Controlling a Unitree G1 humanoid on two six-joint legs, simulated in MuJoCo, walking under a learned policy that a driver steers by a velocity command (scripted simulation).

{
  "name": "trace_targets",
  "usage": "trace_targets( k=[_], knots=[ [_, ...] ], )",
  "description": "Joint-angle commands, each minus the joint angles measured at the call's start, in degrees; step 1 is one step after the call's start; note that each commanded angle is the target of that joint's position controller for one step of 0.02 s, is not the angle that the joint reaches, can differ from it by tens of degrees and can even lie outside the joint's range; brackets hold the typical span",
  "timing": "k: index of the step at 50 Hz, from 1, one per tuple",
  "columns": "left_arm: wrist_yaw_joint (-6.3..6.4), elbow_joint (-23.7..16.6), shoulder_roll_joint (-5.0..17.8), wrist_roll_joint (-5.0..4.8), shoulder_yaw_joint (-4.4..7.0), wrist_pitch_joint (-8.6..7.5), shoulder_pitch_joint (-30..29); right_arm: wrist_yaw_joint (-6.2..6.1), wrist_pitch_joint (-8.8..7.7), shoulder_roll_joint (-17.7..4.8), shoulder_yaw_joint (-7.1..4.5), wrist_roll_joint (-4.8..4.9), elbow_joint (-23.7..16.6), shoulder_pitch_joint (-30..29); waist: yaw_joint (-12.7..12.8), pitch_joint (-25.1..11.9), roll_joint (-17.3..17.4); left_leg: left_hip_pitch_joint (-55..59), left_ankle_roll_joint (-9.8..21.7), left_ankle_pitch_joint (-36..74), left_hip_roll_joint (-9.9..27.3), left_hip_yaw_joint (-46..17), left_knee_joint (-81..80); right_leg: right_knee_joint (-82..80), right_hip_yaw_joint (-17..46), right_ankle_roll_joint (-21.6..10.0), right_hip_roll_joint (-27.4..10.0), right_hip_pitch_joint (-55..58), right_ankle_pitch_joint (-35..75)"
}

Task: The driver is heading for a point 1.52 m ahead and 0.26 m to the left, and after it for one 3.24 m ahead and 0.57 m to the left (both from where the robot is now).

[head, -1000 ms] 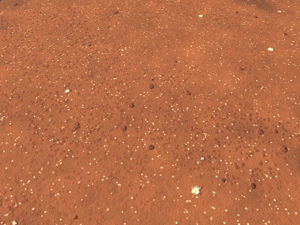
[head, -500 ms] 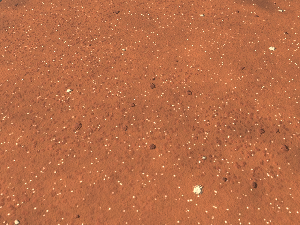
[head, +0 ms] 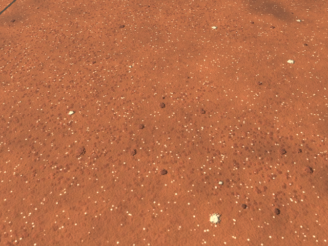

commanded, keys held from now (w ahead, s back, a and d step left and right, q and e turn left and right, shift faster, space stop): w+shift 1.00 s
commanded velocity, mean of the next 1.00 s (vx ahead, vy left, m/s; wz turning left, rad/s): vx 0.85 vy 0.00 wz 0.00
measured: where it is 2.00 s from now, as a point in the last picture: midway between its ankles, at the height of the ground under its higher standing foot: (154, 76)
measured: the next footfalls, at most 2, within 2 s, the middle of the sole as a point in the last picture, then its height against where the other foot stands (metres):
right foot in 0.22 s outside the picture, level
left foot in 0.68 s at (168, 235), level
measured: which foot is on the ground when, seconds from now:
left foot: down 0.00-0.22, up 0.24-0.66, down 0.68-1.00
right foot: up 0.00-0.20, down 0.22-0.70, up 0.72-1.00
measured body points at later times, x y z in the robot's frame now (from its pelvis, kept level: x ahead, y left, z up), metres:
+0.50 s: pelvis +0.23 -0.08 +0.00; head +0.24 -0.09 +0.45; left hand +0.13 +0.14 -0.14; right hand +0.42 -0.31 -0.10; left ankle +0.38 +0.06 -0.66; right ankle +0.10 -0.16 -0.74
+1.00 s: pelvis +0.67 -0.04 +0.00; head +0.69 -0.05 +0.45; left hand +0.88 +0.17 -0.10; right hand +0.57 -0.29 -0.14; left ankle +0.55 +0.01 -0.74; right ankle +0.88 -0.20 -0.67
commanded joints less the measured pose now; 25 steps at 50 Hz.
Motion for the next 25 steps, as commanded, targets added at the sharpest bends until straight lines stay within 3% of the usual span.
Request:
trace_targets(
  k=[1,3,5,6,7,8,9,10,11,12,13,14,15,16,17,20,25],
  knots=[
    [-1.26,-7.7,5.2,-0.41,1.2,-4.05,-10.5,0.09,-2.88,-9.0,-1.95,-0.59,-2.8,2.3,-1.0,10.9,5.7,4.0,11.2,-20.1,23.0,-30.8,-22.5,17.1,3.6,-1.9,-6.2,-26.5,1.9],
    [-1.69,-7.6,5.3,-0.43,1.43,-5.16,-8.1,0.57,-3.14,-8.4,-1.88,0.62,-4.8,-0.1,0.3,7.4,5.1,4.2,7.5,-13.2,18.8,-21.4,-21.8,9.0,2.5,-1.6,-7.2,-22.4,5.1],
    [-1.85,-7.8,4.3,-0.32,1.38,-5.67,-9.0,0.54,-2.94,-9.7,-2.13,0.76,-5.5,-0.2,0.3,6.0,6.9,-2.5,5.6,-8.6,13.6,-13.1,-21.3,-0.4,-2.3,-0.1,-4.2,-9.9,6.9],
    [-4.11,-9.5,3.1,4.59,1.17,-3.27,-8.5,1.19,-2.28,-10.5,-2.5,-3.91,-4.3,1.0,0.9,5.4,8.2,-5.8,6.4,-11.8,11.1,-10.2,-21.8,-4.7,-6.2,0.5,-1.0,-3.3,3.2],
    [-4.69,-9.6,3.1,4.57,1.53,-2.05,-6.7,1.37,-1.96,-10.8,-2.88,-4.2,-4.3,0.5,1.8,6.6,8.8,-9.4,7.1,-13.2,11.1,-9.0,-20.2,-7.0,-8.7,0.9,0.1,2.1,4.1],
    [-4.57,-9.1,3.1,3.76,1.7,-1.55,-3.1,1.5,-1.83,-11.1,-3.11,-3.36,-4.7,-0.7,3.5,6.9,7.2,-13.2,7.5,-14.9,11.3,-8.2,-18.0,-10.0,-10.5,1.0,0.8,8.5,8.0],
    [-4.11,-7.7,4.0,3.37,2.19,-1.52,2.1,1.66,-1.88,-11.5,-3.27,-2.93,-5.2,-2.0,5.9,6.4,4.8,-17.2,7.4,-13.2,10.5,-7.3,-13.2,-11.8,-11.2,0.8,2.0,15.9,8.4],
    [-3.33,-4.9,6.3,3.41,3.21,-2.36,12.1,1.89,-2.33,-10.5,-2.9,-3.27,-5.7,-3.3,10.6,2.7,-1.2,-21.5,6.9,-5.2,7.5,-4.2,0.5,-13.4,-8.8,0.4,1.7,27.0,5.5],
    [-2.35,-2.7,11.9,4.92,4.49,-3.48,23.4,2.17,-2.99,-6.2,-1.73,-3.89,-8.1,-7.7,15.9,-1.1,-15.6,-30.0,4.7,-0.6,2.1,2.5,26.8,-22.0,10.5,-0.9,-11.7,33.7,-13.0],
    [-2.14,-2.8,14.1,5.26,3.73,-3.81,23.3,2.89,-4.0,-0.8,-0.72,-2.56,-12.6,-9.2,11.9,-1.1,-23.8,-43.9,4.7,-7.3,-5.1,-3.9,41.5,-37.1,43.0,-5.3,-22.2,32.9,-31.7],
    [-1.9,-5.1,13.5,4.84,3.45,-3.4,13.1,3.68,-3.89,-2.8,-0.8,-2.77,-14.1,-11.0,6.3,3.4,-14.5,-49.2,5.4,0.5,1.7,-6.8,49.0,-37.8,45.0,-8.2,-25.2,26.8,-35.9],
    [-2.33,-7.7,10.8,4.06,2.87,-3.79,6.6,4.55,-3.87,-5.7,-1.22,-3.1,-14.6,-12.9,4.3,4.6,-5.6,-47.6,4.8,8.3,5.8,-5.1,48.3,-35.2,36.7,-7.7,-22.7,21.6,-27.1],
    [-2.69,-8.2,9.7,3.53,2.5,-4.21,4.7,5.12,-3.68,-5.9,-1.39,-3.49,-13.6,-11.0,2.3,3.4,-2.8,-42.4,3.5,11.5,7.7,-4.7,44.7,-35.1,27.8,-6.6,-18.8,17.8,-18.9],
    [-2.6,-8.4,8.5,3.16,2.06,-4.65,4.3,5.43,-3.01,-5.7,-1.44,-4.3,-13.1,-9.3,0.9,2.7,-3.7,-38.8,2.2,12.1,8.6,-3.8,42.4,-36.4,22.4,-5.7,-15.9,15.3,-14.2],
    [-2.33,-7.8,7.2,3.22,1.59,-5.14,5.5,5.93,-2.1,-5.4,-1.29,-4.51,-13.0,-9.0,0.5,3.4,-5.0,-37.6,1.0,13.4,8.8,-2.7,42.4,-37.7,18.7,-5.7,-14.1,13.6,-11.2],
    [-2.17,-6.2,6.4,2.95,1.3,-5.87,10.8,6.09,-0.31,-5.1,-0.97,-3.68,-15.2,-14.7,1.3,7.5,-3.4,-42.9,-0.7,17.6,8.6,0.1,39.0,-39.8,12.3,-6.8,-11.7,14.9,-1.0],
    [-1.97,-6.3,6.2,2.44,0.89,-6.81,14.6,6.16,-0.21,-4.5,-0.04,-2.66,-20.6,-28.1,3.4,10.4,-3.3,-38.0,-1.1,24.0,6.6,4.5,18.8,-44.7,4.3,-8.1,-10.3,16.3,16.3]
  ],
)
Velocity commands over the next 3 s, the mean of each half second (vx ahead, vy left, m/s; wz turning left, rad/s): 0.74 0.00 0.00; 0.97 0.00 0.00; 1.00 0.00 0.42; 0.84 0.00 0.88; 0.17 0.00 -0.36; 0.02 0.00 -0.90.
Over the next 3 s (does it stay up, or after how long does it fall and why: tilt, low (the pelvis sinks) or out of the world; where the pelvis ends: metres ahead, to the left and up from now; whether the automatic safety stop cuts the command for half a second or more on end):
stays up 1.76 0.13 0.00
